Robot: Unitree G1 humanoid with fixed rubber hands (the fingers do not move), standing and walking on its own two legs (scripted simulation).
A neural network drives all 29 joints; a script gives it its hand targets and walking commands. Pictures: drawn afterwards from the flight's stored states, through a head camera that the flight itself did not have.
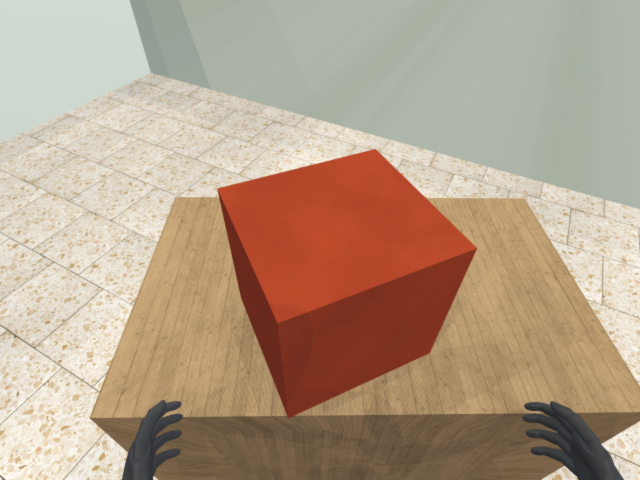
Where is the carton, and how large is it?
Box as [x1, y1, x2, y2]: [217, 149, 476, 417]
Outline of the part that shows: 375,149 217,188 241,298 288,417 428,353 476,249 475,246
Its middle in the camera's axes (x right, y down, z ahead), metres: +0.02 +0.05 +0.60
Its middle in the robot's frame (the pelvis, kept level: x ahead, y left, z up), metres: +0.42 -0.02 +0.00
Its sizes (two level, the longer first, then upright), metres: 0.262 0.245 0.263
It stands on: a pedestal, 0.65 m high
